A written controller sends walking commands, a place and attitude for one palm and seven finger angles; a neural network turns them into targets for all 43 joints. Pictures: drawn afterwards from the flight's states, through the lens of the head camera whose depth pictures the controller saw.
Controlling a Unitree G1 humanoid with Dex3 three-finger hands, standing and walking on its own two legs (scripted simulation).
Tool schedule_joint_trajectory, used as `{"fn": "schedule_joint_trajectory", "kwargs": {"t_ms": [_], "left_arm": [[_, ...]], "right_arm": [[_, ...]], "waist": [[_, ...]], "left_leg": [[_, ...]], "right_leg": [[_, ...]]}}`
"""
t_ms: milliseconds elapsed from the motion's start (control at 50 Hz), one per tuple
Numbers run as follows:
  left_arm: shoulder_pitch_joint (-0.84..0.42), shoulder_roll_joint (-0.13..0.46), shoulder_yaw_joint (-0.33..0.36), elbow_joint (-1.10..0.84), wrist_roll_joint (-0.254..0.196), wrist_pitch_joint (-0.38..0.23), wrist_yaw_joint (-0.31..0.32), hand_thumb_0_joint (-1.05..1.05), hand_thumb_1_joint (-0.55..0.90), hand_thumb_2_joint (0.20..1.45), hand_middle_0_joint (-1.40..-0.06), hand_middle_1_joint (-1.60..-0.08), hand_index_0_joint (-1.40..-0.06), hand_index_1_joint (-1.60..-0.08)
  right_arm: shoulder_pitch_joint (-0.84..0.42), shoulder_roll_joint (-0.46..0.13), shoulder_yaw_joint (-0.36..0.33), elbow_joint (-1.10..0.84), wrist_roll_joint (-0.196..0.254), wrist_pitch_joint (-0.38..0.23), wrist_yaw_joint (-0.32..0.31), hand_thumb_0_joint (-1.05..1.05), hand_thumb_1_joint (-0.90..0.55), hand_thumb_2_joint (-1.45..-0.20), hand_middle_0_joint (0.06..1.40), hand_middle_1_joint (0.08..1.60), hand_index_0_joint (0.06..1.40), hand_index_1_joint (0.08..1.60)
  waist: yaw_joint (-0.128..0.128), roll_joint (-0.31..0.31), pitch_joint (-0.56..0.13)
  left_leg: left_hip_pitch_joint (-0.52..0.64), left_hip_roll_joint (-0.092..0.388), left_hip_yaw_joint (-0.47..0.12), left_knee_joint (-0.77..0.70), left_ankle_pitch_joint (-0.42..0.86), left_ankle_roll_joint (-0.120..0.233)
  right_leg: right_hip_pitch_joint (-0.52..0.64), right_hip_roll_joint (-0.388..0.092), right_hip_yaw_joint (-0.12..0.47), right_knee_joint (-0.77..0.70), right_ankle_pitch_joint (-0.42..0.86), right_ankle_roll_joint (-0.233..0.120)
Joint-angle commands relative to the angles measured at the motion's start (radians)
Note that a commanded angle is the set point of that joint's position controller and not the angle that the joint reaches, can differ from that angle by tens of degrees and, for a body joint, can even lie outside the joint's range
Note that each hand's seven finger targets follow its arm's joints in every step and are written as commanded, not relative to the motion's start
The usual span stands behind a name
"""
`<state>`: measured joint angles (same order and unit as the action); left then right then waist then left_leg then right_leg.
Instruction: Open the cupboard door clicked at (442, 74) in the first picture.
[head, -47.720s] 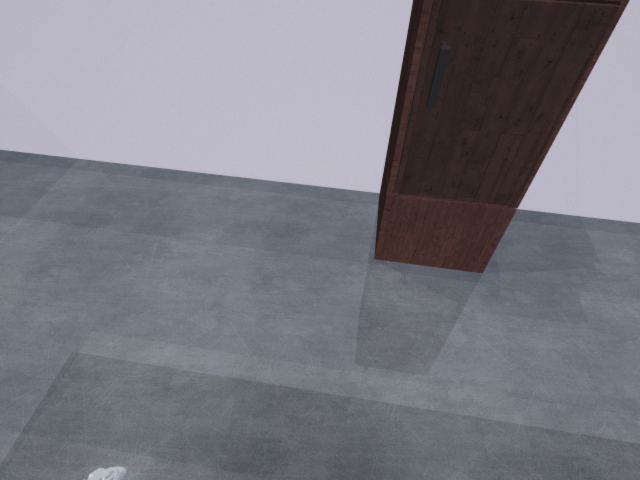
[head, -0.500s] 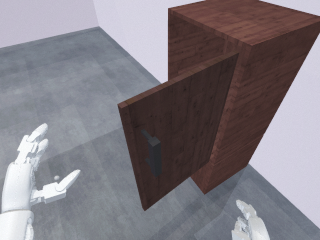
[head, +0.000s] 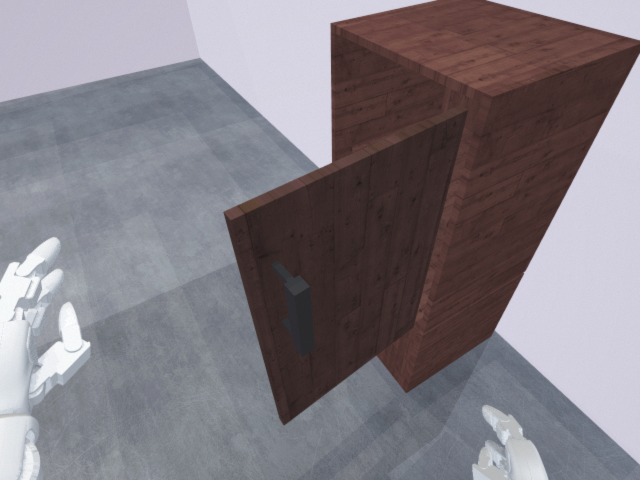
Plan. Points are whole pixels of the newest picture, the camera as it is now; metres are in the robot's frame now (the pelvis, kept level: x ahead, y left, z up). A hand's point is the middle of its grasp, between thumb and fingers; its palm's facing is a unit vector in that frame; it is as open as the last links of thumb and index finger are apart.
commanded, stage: draw the hand back to the body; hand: left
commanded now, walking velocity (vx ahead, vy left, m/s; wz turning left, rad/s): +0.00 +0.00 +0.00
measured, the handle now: (292, 309) +0.33 +0.09 +0.04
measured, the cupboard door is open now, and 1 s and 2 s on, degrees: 96 96 96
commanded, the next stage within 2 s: step back with the hand held close in 0.08 s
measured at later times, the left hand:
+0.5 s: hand (69, 359) +0.18 +0.27 +0.15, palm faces +0.33 -0.80 -0.51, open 7.4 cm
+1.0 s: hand out of the picture +0.05 +0.30 +0.16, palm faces +0.49 -0.73 -0.48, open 7.4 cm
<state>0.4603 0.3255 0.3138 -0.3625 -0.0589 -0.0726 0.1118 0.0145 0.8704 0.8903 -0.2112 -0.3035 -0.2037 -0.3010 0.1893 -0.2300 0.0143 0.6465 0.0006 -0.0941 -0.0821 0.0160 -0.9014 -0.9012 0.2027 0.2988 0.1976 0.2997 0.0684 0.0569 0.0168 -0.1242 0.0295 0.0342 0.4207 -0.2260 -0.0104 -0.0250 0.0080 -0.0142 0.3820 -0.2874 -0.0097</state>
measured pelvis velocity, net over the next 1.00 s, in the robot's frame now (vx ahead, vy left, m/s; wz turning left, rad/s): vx -0.12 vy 0.03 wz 0.05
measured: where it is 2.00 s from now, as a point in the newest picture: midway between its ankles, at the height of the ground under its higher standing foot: outside the picture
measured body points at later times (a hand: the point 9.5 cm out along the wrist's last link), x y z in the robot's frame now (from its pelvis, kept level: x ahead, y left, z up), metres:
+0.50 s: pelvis -0.03 +0.01 +0.00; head -0.02 +0.00 +0.45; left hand +0.15 +0.31 +0.17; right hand +0.15 -0.24 -0.08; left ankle +0.00 +0.13 -0.74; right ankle -0.05 -0.11 -0.74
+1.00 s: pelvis -0.12 +0.03 -0.02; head -0.11 +0.03 +0.43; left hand +0.02 +0.33 +0.18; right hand +0.05 -0.20 -0.11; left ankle -0.02 +0.13 -0.73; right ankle -0.05 -0.11 -0.74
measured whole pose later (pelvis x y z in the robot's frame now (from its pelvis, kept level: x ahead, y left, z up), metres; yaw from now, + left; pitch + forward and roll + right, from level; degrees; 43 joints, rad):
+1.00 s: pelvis -0.12 +0.03 -0.02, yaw +3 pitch -2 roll -1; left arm 0.56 0.38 0.43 -0.55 -0.02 -0.22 0.16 0.01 0.89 0.90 -0.22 -0.30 -0.21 -0.30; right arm 0.22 -0.21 0.00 0.61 0.00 -0.09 -0.07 0.02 -0.90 -0.90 0.20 0.30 0.20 0.30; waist 0.02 0.02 0.07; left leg -0.48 0.00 0.02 0.70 -0.34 0.00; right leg -0.36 0.02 0.03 0.58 -0.20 0.02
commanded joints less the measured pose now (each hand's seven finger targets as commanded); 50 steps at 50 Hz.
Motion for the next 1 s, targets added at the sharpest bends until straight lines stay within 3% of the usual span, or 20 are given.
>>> {"fn": "schedule_joint_trajectory", "kwargs": {"t_ms": [0,160,180,200,220,240,280,400,500,560,640,700,780,820,860,880,920,940,960,980], "left_arm": [[-0.102,0.202,0.131,-0.222,0.0,-0.081,0.025,0.0,0.9,0.9,-0.2,-0.3,-0.2,-0.3],[-0.094,0.201,0.134,-0.179,-0.002,-0.085,0.02,0.0,0.9,0.9,-0.2,-0.3,-0.2,-0.3],[-0.159,0.226,0.143,-0.307,-0.004,-0.103,0.021,0.0,0.9,0.9,-0.2,-0.3,-0.2,-0.3],[-0.206,0.355,0.269,-0.319,0.002,-0.14,0.026,0.0,0.9,0.9,-0.2,-0.3,-0.2,-0.3],[-0.086,0.267,0.208,-0.219,0.005,-0.136,0.014,0.0,0.9,0.9,-0.2,-0.3,-0.2,-0.3],[-0.033,0.232,0.175,-0.207,0.009,-0.132,0.008,0.0,0.9,0.9,-0.2,-0.3,-0.2,-0.3],[0.004,0.22,0.167,-0.209,0.009,-0.137,0.007,0.0,0.9,0.9,-0.2,-0.3,-0.2,-0.3],[0.055,0.259,0.202,-0.25,0.006,-0.129,0.021,0.0,0.9,0.9,-0.2,-0.3,-0.2,-0.3],[0.086,0.285,0.233,-0.323,0.006,-0.135,0.037,0.0,0.9,0.9,-0.2,-0.3,-0.2,-0.3],[0.102,0.289,0.242,-0.335,0.007,-0.142,0.045,0.0,0.9,0.9,-0.2,-0.3,-0.2,-0.3],[0.101,0.269,0.236,-0.341,0.013,-0.161,0.053,0.0,0.9,0.9,-0.2,-0.3,-0.2,-0.3],[0.097,0.261,0.245,-0.342,0.025,-0.18,0.059,0.0,0.9,0.9,-0.2,-0.3,-0.2,-0.3],[0.069,0.247,0.256,-0.351,0.042,-0.196,0.061,0.0,0.9,0.9,-0.2,-0.3,-0.2,-0.3],[0.075,0.251,0.264,-0.351,0.042,-0.2,0.06,0.0,0.9,0.9,-0.2,-0.3,-0.2,-0.3],[0.073,0.276,0.279,-0.368,0.039,-0.205,0.06,0.0,0.9,0.9,-0.2,-0.3,-0.2,-0.3],[0.067,0.258,0.26,-0.378,0.037,-0.208,0.06,0.0,0.9,0.9,-0.2,-0.3,-0.2,-0.3],[0.05,0.261,0.238,-0.373,0.031,-0.205,0.071,0.0,0.9,0.9,-0.2,-0.3,-0.2,-0.3],[0.019,0.259,0.222,-0.362,0.035,-0.2,0.079,0.0,0.9,0.9,-0.2,-0.3,-0.2,-0.3],[-0.018,0.267,0.226,-0.374,0.038,-0.2,0.085,0.0,0.9,0.9,-0.2,-0.3,-0.2,-0.3],[-0.039,0.266,0.218,-0.364,0.039,-0.194,0.089,0.0,0.9,0.9,-0.2,-0.3,-0.2,-0.3]], "right_arm": [[-0.139,-0.09,-0.035,-0.164,-0.003,-0.063,-0.013,0.0,-0.9,-0.9,0.2,0.3,0.2,0.3],[-0.143,-0.096,-0.041,-0.157,-0.002,-0.064,-0.012,0.0,-0.9,-0.9,0.2,0.3,0.2,0.3],[-0.153,-0.093,-0.04,-0.171,-0.001,-0.072,-0.012,0.0,-0.9,-0.9,0.2,0.3,0.2,0.3],[-0.136,-0.117,-0.038,-0.191,0.002,-0.052,-0.012,0.0,-0.9,-0.9,0.2,0.3,0.2,0.3],[-0.135,-0.105,-0.04,-0.17,-0.003,-0.031,-0.012,0.0,-0.9,-0.9,0.2,0.3,0.2,0.3],[-0.13,-0.109,-0.046,-0.183,-0.001,-0.017,-0.009,0.0,-0.9,-0.9,0.2,0.3,0.2,0.3],[-0.123,-0.112,-0.051,-0.193,-0.001,0.001,-0.01,0.0,-0.9,-0.9,0.2,0.3,0.2,0.3],[-0.119,-0.111,-0.062,-0.233,0.009,0.042,-0.018,0.0,-0.9,-0.9,0.2,0.3,0.2,0.3],[-0.116,-0.111,-0.066,-0.256,0.012,0.049,-0.019,0.0,-0.9,-0.9,0.2,0.3,0.2,0.3],[-0.113,-0.114,-0.069,-0.259,0.01,0.045,-0.018,0.0,-0.9,-0.9,0.2,0.3,0.2,0.3],[-0.096,-0.122,-0.067,-0.261,0.011,0.027,-0.014,0.0,-0.9,-0.9,0.2,0.3,0.2,0.3],[-0.091,-0.13,-0.069,-0.262,0.01,0.004,-0.014,0.0,-0.9,-0.9,0.2,0.3,0.2,0.3],[-0.085,-0.134,-0.07,-0.256,0.006,-0.031,-0.016,0.0,-0.9,-0.9,0.2,0.3,0.2,0.3],[-0.077,-0.128,-0.074,-0.249,0.006,-0.046,-0.012,0.0,-0.9,-0.9,0.2,0.3,0.2,0.3],[-0.071,-0.124,-0.079,-0.242,0.002,-0.056,-0.011,0.0,-0.9,-0.9,0.2,0.3,0.2,0.3],[-0.06,-0.112,-0.076,-0.235,0.002,-0.059,-0.009,0.0,-0.9,-0.9,0.2,0.3,0.2,0.3],[-0.027,-0.101,-0.079,-0.191,-0.003,-0.054,-0.003,0.0,-0.9,-0.9,0.2,0.3,0.2,0.3],[-0.024,-0.088,-0.074,-0.168,-0.007,-0.047,0.002,0.0,-0.9,-0.9,0.2,0.3,0.2,0.3],[-0.022,-0.091,-0.074,-0.154,-0.013,-0.045,0.003,0.0,-0.9,-0.9,0.2,0.3,0.2,0.3],[-0.026,-0.08,-0.067,-0.15,-0.012,-0.041,0.001,0.0,-0.9,-0.9,0.2,0.3,0.2,0.3]], "waist": [[-0.002,0.006,-0.059],[0.0,-0.025,-0.046],[0.001,0.007,-0.08],[-0.046,-0.018,0.003],[-0.051,-0.062,-0.01],[-0.052,-0.063,-0.028],[-0.054,-0.029,-0.07],[-0.053,-0.054,-0.16],[-0.048,-0.003,-0.181],[-0.051,0.023,-0.156],[-0.062,0.05,-0.099],[-0.062,0.091,-0.071],[-0.056,0.155,-0.065],[-0.055,0.121,-0.08],[-0.06,0.043,-0.077],[-0.069,-0.019,-0.064],[-0.081,-0.183,-0.059],[-0.087,-0.237,-0.07],[-0.096,-0.216,-0.085],[-0.1,-0.212,-0.077]], "left_leg": [[0.101,-0.01,0.015,-0.031,0.212,0.033],[0.097,-0.009,0.017,-0.039,0.19,0.035],[0.115,-0.011,0.011,-0.035,0.192,0.036],[0.054,0.004,0.004,0.012,0.151,0.049],[0.042,0.002,-0.009,0.032,0.155,0.047],[0.045,0.006,-0.001,0.04,0.173,0.045],[0.042,0.018,0.003,0.029,0.242,0.039],[0.05,0.048,0.002,0.026,0.388,0.036],[-0.006,0.059,-0.013,0.011,0.373,0.035],[-0.082,0.063,-0.029,-0.006,0.252,0.037],[-0.219,0.076,-0.065,-0.067,-0.026,0.045],[-0.361,0.106,-0.112,-0.132,-0.272,0.067],[-0.56,0.159,-0.186,-0.214,-0.476,0.101],[-0.556,0.154,-0.181,-0.179,-0.462,0.102],[-0.48,0.091,-0.112,-0.068,-0.435,0.076],[-0.418,0.05,-0.086,0.008,-0.411,0.057],[-0.163,-0.036,-0.012,0.315,-0.22,0.0],[-0.094,-0.049,-0.007,0.427,-0.171,-0.004],[-0.061,-0.05,-0.006,0.435,-0.137,-0.003],[-0.069,-0.033,-0.028,0.341,-0.137,0.002]], "right_leg": [[-0.112,-0.004,-0.01,-0.078,0.27,0.009],[-0.113,-0.003,-0.005,-0.093,0.248,0.011],[-0.106,-0.006,0.001,-0.092,0.249,0.01],[-0.221,-0.049,0.076,-0.144,0.316,0.011],[-0.211,-0.066,0.072,-0.13,0.358,0.009],[-0.213,-0.073,0.076,-0.117,0.393,0.011],[-0.187,-0.072,0.053,-0.079,0.435,0.015],[-0.162,-0.055,0.031,-0.011,0.482,0.028],[-0.145,-0.038,0.03,0.032,0.417,0.028],[-0.147,-0.037,0.038,0.036,0.331,0.026],[-0.145,-0.016,0.043,0.052,0.166,0.022],[-0.094,0.008,0.036,0.105,0.054,0.025],[0.027,0.051,0.007,0.261,0.02,0.031],[0.014,0.05,0.02,0.259,0.013,0.02],[-0.106,0.017,0.096,0.143,-0.082,-0.002],[-0.209,-0.019,0.154,0.059,-0.154,-0.02],[-0.529,-0.171,0.315,-0.13,-0.26,-0.095],[-0.598,-0.231,0.337,-0.152,-0.211,-0.117],[-0.602,-0.239,0.32,-0.134,-0.103,-0.121],[-0.564,-0.22,0.255,-0.084,-0.031,-0.096]]}}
